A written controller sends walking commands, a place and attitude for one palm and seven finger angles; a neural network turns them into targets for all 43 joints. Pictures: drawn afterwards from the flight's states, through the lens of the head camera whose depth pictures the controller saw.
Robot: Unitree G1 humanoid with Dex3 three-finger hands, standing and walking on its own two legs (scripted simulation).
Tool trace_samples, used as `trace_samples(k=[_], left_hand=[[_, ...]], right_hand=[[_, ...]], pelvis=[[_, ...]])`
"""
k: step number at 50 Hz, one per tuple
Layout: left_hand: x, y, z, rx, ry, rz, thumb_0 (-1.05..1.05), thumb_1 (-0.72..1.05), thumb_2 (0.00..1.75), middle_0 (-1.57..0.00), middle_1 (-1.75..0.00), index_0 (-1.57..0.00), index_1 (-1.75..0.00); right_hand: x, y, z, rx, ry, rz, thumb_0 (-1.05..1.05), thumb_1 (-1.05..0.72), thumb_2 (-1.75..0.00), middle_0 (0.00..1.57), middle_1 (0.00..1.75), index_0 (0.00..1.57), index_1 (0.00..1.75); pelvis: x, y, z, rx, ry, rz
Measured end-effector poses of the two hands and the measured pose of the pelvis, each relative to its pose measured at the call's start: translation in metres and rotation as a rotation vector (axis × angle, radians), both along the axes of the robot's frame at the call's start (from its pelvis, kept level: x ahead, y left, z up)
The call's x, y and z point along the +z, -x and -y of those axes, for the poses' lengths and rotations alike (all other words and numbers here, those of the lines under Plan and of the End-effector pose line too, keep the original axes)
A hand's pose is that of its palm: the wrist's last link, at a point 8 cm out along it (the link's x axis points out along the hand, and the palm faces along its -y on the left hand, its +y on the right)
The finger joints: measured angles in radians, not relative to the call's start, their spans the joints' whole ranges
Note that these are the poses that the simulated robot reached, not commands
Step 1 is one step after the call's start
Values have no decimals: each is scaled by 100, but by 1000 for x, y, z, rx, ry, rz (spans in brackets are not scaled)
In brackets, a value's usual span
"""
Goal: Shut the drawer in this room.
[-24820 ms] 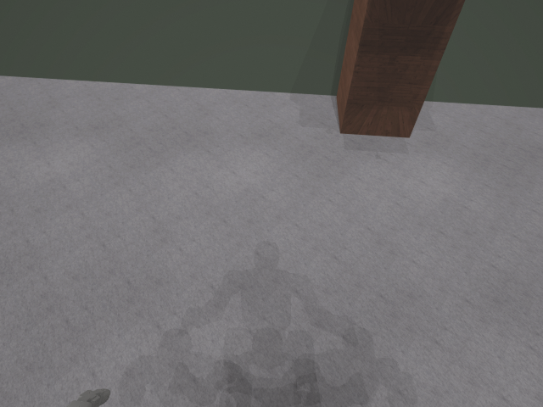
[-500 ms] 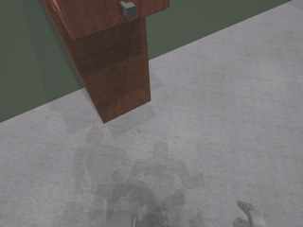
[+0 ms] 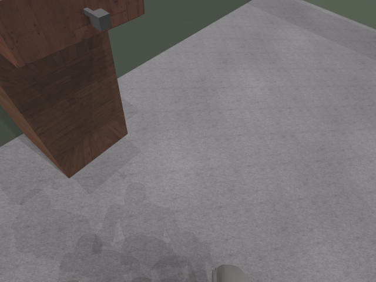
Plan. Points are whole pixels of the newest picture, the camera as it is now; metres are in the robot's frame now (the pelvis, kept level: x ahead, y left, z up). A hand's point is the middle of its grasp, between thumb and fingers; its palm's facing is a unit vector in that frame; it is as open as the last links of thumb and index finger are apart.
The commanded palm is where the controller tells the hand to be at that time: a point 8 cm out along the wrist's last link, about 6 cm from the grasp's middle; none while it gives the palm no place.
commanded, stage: walk to a spot facing it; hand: left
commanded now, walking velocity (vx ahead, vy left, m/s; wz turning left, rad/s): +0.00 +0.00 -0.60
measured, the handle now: (96, 16) +0.64 +0.30 +0.17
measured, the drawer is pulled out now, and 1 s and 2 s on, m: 0.25 0.25 0.25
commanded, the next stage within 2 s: turn to face it in 1.72 s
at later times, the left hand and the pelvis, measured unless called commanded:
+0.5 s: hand (149, 263) +0.17 +0.10 -0.15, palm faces -0.29 -0.92 -0.27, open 7.4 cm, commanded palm none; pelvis +0.04 -0.07 +0.00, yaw -18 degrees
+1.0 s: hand (145, 212) +0.30 +0.13 -0.19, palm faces -0.44 -0.88 -0.18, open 7.4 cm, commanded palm none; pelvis +0.23 -0.05 -0.01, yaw -34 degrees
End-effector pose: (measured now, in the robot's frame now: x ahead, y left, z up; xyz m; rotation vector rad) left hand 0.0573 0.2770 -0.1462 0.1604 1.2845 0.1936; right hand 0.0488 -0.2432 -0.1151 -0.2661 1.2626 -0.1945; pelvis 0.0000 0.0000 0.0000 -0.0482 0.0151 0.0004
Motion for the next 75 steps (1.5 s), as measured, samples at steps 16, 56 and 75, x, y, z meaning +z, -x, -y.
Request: trace_samples(k=[16, 56, 75], left_hand=[[16, -149, 119, -357, -12, 221, 0, 91, 90, -20, -30, -20, -30], [2, -401, 150, -620, 21, 13, 1, 91, 90, -20, -30, -20, -29], [-10, -580, 455, -1058, 181, 200, 0, 91, 90, -20, -30, -20, -29]], right_hand=[[-52, 117, 48, -346, -98, -169, 0, -91, -90, 21, 30, 21, 30], [-3, -115, 43, -672, 10, 91, -1, -94, -90, 21, 30, 21, 30], [-31, -80, -15, -1111, -296, -314, 0, -91, -90, 21, 30, 21, 30]], pelvis=[[-24, -12, 50, -204, -48, 31], [0, -273, 63, -665, -9, 33], [-30, -370, 197, -901, -48, 18]])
